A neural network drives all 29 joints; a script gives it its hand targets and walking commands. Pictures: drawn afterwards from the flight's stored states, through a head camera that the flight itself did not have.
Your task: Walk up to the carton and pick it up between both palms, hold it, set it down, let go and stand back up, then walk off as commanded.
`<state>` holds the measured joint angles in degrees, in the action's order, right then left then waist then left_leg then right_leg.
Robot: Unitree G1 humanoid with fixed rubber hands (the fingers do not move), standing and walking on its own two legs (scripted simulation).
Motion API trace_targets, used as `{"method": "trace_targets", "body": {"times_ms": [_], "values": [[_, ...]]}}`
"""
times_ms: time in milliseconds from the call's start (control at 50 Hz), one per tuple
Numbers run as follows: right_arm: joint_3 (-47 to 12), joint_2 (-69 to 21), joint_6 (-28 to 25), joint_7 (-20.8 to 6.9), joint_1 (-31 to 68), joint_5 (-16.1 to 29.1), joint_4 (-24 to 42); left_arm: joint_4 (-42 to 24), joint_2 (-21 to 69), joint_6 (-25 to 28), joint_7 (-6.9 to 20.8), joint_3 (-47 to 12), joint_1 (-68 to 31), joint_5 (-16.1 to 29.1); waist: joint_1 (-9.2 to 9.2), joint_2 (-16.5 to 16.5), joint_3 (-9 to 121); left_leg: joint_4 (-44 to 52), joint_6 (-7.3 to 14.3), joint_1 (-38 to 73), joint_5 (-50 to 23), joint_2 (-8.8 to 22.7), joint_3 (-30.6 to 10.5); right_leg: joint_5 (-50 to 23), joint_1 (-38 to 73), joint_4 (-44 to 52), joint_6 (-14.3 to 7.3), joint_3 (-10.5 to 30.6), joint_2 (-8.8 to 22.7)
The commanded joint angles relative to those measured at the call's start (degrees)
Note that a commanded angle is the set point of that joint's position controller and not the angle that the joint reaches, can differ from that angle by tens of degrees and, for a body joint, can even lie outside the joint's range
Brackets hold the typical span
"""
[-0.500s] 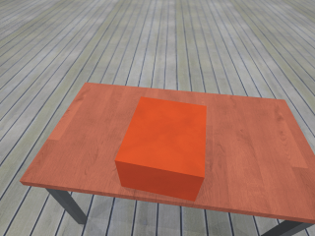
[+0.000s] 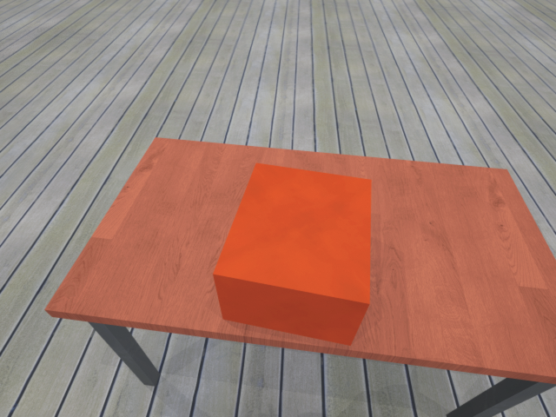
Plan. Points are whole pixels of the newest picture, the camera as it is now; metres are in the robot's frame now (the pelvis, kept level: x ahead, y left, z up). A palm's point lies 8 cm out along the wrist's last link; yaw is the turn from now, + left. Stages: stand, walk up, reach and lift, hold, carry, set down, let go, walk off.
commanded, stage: stand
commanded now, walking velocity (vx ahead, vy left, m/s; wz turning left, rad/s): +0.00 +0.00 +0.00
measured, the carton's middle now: (299, 247) +0.47 -0.03 -0.09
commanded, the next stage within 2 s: walk off in 0.78 s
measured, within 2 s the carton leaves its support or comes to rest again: neither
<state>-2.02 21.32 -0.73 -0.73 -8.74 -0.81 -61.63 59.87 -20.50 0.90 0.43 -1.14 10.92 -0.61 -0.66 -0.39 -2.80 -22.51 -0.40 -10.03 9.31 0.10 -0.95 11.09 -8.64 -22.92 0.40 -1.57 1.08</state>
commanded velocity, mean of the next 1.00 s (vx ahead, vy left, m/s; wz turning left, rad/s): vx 0.00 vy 0.00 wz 0.00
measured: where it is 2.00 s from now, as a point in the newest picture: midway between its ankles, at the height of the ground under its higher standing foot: outside the picture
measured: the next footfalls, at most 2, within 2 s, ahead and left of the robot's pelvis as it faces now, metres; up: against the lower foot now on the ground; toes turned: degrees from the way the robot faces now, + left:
right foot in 1.72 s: -0.12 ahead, -0.13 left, +0.00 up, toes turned -3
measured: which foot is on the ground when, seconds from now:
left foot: down 0.00-1.00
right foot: down 0.00-1.00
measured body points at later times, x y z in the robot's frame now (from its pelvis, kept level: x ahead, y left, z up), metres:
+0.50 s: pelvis +0.01 +0.00 +0.00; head +0.02 -0.01 +0.45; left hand +0.07 +0.30 -0.13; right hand +0.09 -0.31 -0.13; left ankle +0.03 +0.12 -0.74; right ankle +0.02 -0.12 -0.74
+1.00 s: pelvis +0.02 -0.01 +0.00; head +0.02 -0.02 +0.45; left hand +0.09 +0.29 -0.12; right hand +0.10 -0.31 -0.13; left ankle +0.03 +0.12 -0.74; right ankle +0.02 -0.12 -0.74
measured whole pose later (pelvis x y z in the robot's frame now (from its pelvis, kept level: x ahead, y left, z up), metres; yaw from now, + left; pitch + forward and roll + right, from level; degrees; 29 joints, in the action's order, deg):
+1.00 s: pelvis +0.02 -0.01 +0.00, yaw +0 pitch -3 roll +0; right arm -1.2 21.1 -0.4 -0.3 -5.6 -0.5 -64.2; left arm 63.2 -19.9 1.0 0.1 -0.5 7.0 -0.2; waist -0.1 -0.7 -3.2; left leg -19.9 -1.3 -7.9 9.3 0.7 -1.5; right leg 11.5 -6.7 -20.9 -0.3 -1.7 0.5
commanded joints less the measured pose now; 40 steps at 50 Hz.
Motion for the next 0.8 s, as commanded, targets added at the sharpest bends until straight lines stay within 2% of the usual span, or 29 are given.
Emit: {"method": "trace_targets", "body": {"times_ms": [0,100,220,240,260,320,380,460,520,580,660,700,720,740,760,780], "values": [[2.6,11.8,-1.0,0.6,2.6,0.3,2.7,-2.6,-11.7,1.1,-0.8,2.4,-1.9,0.1,0.21,-1.0,0.8,6.0,2.4,-1.8,2.4,6.3,-7.2,2.3,-1.0,6.0,-2.2,6.2,5.8],[2.6,11.6,-0.9,0.5,3.3,0.4,2.1,-1.7,-12.3,1.1,-0.8,2.5,-2.0,0.1,0.66,0.8,2.0,5.7,2.5,-0.6,0.7,6.6,-7.2,1.9,-0.4,6.2,-2.3,6.0,6.0],[2.8,11.8,-0.8,0.5,3.9,0.2,2.0,-1.0,-12.4,1.2,-0.8,2.6,-1.9,0.3,0.06,-0.7,1.6,5.7,2.1,-0.9,1.0,6.1,-6.9,1.2,-0.6,5.8,-2.1,6.1,5.9],[2.8,12.2,-0.8,0.5,4.2,0.4,2.1,-1.0,-11.9,1.1,-0.8,2.4,-2.1,0.3,0.04,-0.4,1.5,5.6,2.0,-1.0,1.5,6.2,-6.7,1.2,-0.6,6.2,-2.0,6.2,6.1],[2.8,11.7,-0.8,0.5,4.0,0.4,1.8,-0.9,-12.4,1.1,-0.8,2.6,-2.3,0.1,0.33,1.3,1.3,5.9,2.0,-0.9,1.2,6.1,-6.7,2.4,-1.1,6.4,-2.2,6.0,6.0],[2.6,11.4,-0.9,0.6,3.8,0.3,1.4,-1.0,-12.1,1.3,-0.8,2.5,-2.8,0.4,0.36,1.4,2.9,5.1,2.2,0.7,-1.7,6.5,-6.8,0.2,-0.1,6.7,-2.2,6.4,6.3],[2.7,11.6,-1.0,0.7,4.3,0.1,1.3,-0.7,-11.7,1.4,-0.7,2.4,-2.3,0.5,0.09,-0.9,2.4,5.2,1.9,0.0,-1.9,6.2,-6.4,-1.4,0.3,6.2,-2.2,6.3,6.4],[2.8,11.1,-0.9,0.8,4.8,0.3,1.3,-0.6,-12.0,1.2,-0.8,2.7,-3.2,0.3,0.41,1.6,3.9,5.1,2.0,0.8,-2.8,6.4,-6.5,-1.5,1.1,6.2,-2.2,5.8,6.1],[2.7,12.0,-0.9,0.7,4.7,0.4,0.8,-0.3,-11.9,1.1,-0.8,2.4,-3.3,0.4,0.25,0.0,3.0,5.4,1.8,1.2,-3.4,6.2,-6.3,-2.7,0.7,6.7,-2.2,6.6,6.7],[2.7,11.3,-0.8,0.8,4.5,0.6,0.4,0.0,-12.7,1.1,-1.1,2.9,-3.8,0.5,0.63,1.2,3.1,5.4,1.9,1.9,-3.7,6.6,-6.3,-3.5,0.9,6.7,-2.0,6.1,6.4],[2.8,11.0,-0.9,0.9,4.7,0.3,0.5,0.0,-12.2,1.3,-1.0,2.6,-4.2,0.3,0.24,0.3,3.0,5.2,1.9,1.3,-5.1,6.4,-6.1,-4.6,1.4,6.3,-2.0,5.9,6.2],[2.9,11.2,-0.9,0.9,4.9,0.2,0.6,0.2,-12.3,1.2,-1.0,2.8,-4.5,0.4,0.91,0.5,3.3,5.2,2.1,2.0,-4.6,6.6,-5.9,-4.7,1.1,6.6,-2.1,6.4,6.4],[2.9,11.1,-0.8,0.8,5.3,0.2,0.8,0.3,-12.8,1.1,-1.0,3.1,-4.9,0.5,0.60,0.9,3.4,4.9,1.9,1.9,-5.1,6.6,-5.8,-4.6,1.4,6.8,-2.0,6.4,6.3],[2.9,11.4,-0.8,0.8,5.5,0.3,0.5,0.6,-12.5,1.1,-1.0,3.1,-4.6,0.4,0.92,-0.2,3.8,5.3,1.7,1.9,-4.8,6.6,-5.8,-4.4,1.6,6.7,-2.3,6.2,6.5],[2.8,11.2,-0.9,0.9,5.1,0.3,0.1,0.2,-12.1,1.2,-1.0,2.9,-4.6,0.4,0.31,-0.3,3.0,5.4,1.7,1.4,-5.2,6.4,-5.8,-4.9,2.1,6.7,-2.2,6.6,6.5],[3.1,11.4,-0.9,1.1,5.4,0.4,0.3,0.0,-11.6,1.2,-1.1,2.8,-4.5,0.4,0.30,0.6,4.3,5.6,1.8,2.4,-6.2,6.7,-6.1,-5.9,2.4,6.0,-2.4,6.4,6.8]]}}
